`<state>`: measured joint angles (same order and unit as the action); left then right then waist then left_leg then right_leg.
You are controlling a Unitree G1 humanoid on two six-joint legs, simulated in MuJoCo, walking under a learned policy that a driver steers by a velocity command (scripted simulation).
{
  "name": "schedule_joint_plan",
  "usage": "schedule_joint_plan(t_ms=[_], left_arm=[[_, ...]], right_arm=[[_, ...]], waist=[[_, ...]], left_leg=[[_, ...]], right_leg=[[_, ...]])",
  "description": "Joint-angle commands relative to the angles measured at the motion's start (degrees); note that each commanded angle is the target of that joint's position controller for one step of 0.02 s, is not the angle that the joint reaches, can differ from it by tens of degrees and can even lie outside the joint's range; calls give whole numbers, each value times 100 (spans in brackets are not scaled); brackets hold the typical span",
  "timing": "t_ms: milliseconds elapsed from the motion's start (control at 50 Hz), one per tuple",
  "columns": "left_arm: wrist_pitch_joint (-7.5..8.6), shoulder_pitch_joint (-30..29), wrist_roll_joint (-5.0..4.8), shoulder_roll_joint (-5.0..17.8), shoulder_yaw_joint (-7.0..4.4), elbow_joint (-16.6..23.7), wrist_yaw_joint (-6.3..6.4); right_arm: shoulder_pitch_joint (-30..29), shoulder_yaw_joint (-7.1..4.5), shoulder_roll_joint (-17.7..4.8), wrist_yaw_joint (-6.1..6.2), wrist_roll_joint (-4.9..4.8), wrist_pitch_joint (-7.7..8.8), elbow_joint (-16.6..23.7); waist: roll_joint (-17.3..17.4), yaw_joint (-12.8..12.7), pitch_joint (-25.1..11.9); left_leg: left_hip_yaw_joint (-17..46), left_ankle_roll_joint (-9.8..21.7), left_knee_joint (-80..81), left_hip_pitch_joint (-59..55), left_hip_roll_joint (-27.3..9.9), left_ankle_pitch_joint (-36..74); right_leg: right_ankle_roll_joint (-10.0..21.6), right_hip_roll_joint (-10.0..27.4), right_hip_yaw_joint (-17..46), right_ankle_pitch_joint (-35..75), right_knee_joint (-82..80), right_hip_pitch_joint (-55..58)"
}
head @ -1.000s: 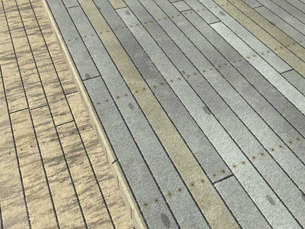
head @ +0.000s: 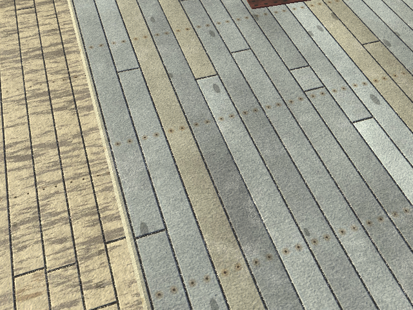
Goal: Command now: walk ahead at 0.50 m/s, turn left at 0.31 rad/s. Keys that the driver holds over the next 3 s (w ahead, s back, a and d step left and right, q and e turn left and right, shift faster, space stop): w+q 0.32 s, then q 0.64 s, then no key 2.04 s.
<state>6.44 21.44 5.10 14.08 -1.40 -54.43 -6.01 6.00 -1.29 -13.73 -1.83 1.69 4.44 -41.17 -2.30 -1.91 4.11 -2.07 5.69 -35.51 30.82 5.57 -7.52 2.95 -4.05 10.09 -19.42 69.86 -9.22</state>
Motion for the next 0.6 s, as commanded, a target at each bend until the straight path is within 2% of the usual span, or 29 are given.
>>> schedule_joint_plan(t_ms=[20,40,60,80,100,120,160,180,220,240,280,300,320,340,360,380,400,420,440,460,480,500,520,540,560,600], left_arm=[[95,308,93,704,-37,591,210],[58,83,54,693,5,703,245],[13,7,17,515,97,792,229],[-29,-112,-35,340,186,870,212],[-63,-202,-79,261,247,918,225],[-80,-317,-122,278,259,957,276],[-68,-706,-60,396,263,1127,368],[-71,-1010,-50,379,274,1242,383],[-136,-1519,-50,226,327,1403,330],[-207,-1800,-56,238,328,1479,282],[-313,-2291,-50,344,300,1643,204],[-43,-3446,-638,359,235,2071,473],[112,-3777,-752,310,264,2201,533],[215,-3812,-720,343,237,2216,536],[260,-3608,-676,426,188,2172,527],[275,-3350,-647,514,130,2121,533],[275,-2847,-623,649,55,2001,576],[271,-2054,-625,793,-36,1838,636],[241,-1032,-555,908,-78,1636,695],[156,-266,-438,1134,-94,1489,775],[45,-289,-257,901,-31,1525,746],[-95,-784,-417,741,-100,1799,732],[-175,-1269,-468,287,-15,1979,793],[-225,-1521,-502,176,38,1948,816],[-221,-1632,-494,230,37,1936,819],[-194,-1823,-397,465,-71,1837,776]], right_arm=[[1119,-235,-683,118,116,196,-408],[865,-160,-471,135,169,206,-408],[675,-109,-293,156,172,273,-380],[604,-83,-184,144,149,383,-393],[642,-71,-182,106,161,468,-430],[850,-78,-240,56,213,529,-489],[1163,-61,-345,-10,306,610,-503],[1355,-29,-339,-34,306,632,-509],[1689,-4,-402,-124,196,632,-515],[1842,-27,-527,-179,134,615,-494],[2268,-97,-710,-277,93,558,-588],[2412,-155,-683,63,-695,364,-680],[2584,-116,-691,189,-680,252,-779],[2701,-122,-651,284,-584,120,-888],[2693,-151,-699,348,-473,-32,-906],[2570,-212,-797,374,-412,-136,-849],[2432,-234,-808,384,-351,-196,-767],[2145,-239,-786,357,-305,-240,-624],[1582,-197,-680,310,-251,-229,-290],[1356,-106,-336,295,-125,-153,45],[2923,10,118,264,-299,-159,-30],[2938,-53,-482,245,-375,-256,-24],[2192,-196,-849,275,-403,-367,98],[1806,-233,-883,307,-384,-445,198],[1675,-262,-872,327,-312,-511,282],[1818,-210,-548,325,-282,-642,383]], waist=[[160,215,-919],[67,18,-872],[173,-95,-1008],[246,-140,-927],[274,-149,-829],[317,-91,-687],[305,53,-447],[331,159,-393],[469,281,-343],[538,339,-261],[582,525,-96],[314,930,24],[369,962,195],[517,932,233],[699,812,90],[862,674,-69],[1045,427,-393],[1134,-6,-884],[1124,-541,-1571],[88,-696,-2342],[-1529,51,-3338],[-1178,70,-3347],[-620,-7,-2322],[-245,98,-1678],[-214,215,-1287],[-324,460,-912]], left_leg=[[3461,959,1911,-3634,-1560,-473],[3128,739,2120,-2729,-1533,-77],[2795,766,2187,-2311,-1420,144],[2433,907,2178,-1940,-1303,154],[2217,997,2183,-1532,-1208,24],[2119,1083,2190,-1172,-1149,-38],[1976,1066,2236,-862,-958,-47],[1925,1044,2209,-776,-869,197],[1744,918,2096,-507,-671,619],[1775,877,2152,-507,-708,728],[2063,898,2026,-1247,-955,970],[2478,664,2405,-1804,-1311,1123],[2633,556,2263,-2527,-1398,1166],[2594,385,2066,-3107,-1363,1590],[2471,220,1787,-3463,-1303,2054],[2306,94,1501,-3467,-1175,2631],[2264,-26,1049,-3360,-1006,3375],[2184,-143,301,-3175,-792,3811],[2202,-282,-764,-2457,-606,3178],[1728,-458,-2278,-1257,-33,222],[1666,-679,-4172,190,457,-3446],[1495,-801,-4738,557,-110,-2911],[1138,-914,-4617,844,-334,-2396],[898,-982,-4477,894,-487,-2114],[811,-1003,-4484,722,-600,-1980],[557,-962,-4041,163,-737,-1824]], right_leg=[[128,559,477,1094,1473,-3819],[59,743,361,1348,1452,-3444],[12,786,250,1308,1485,-3365],[-37,821,113,1205,1555,-3593],[-109,890,-2,1156,1482,-3728],[-209,968,-139,1183,1399,-3892],[-367,1046,-367,1875,443,-4027],[-460,1064,-486,2421,-241,-3878],[-606,958,-739,3245,-1390,-3093],[-650,886,-871,3214,-1775,-2830],[-638,784,-909,2912,-2469,-2971],[-483,540,-1003,2894,-3133,-3356],[-428,494,-852,2734,-3732,-3699],[-336,389,-847,2657,-4270,-3819],[-266,272,-846,2719,-4631,-3506],[-187,122,-886,2719,-4826,-2905],[-98,-20,-823,2697,-4849,-2014],[12,25,-790,2914,-4890,-941],[233,602,-371,3472,-4619,607],[427,1631,240,6054,-3804,2277],[1669,3246,2157,7220,-3629,3756],[1633,3248,2465,5193,-4053,3069],[1309,2724,1553,4050,-4372,2038],[1113,2337,994,3502,-4649,1160],[1111,2206,686,3276,-4883,350],[1113,1873,-101,3187,-5258,-828]])
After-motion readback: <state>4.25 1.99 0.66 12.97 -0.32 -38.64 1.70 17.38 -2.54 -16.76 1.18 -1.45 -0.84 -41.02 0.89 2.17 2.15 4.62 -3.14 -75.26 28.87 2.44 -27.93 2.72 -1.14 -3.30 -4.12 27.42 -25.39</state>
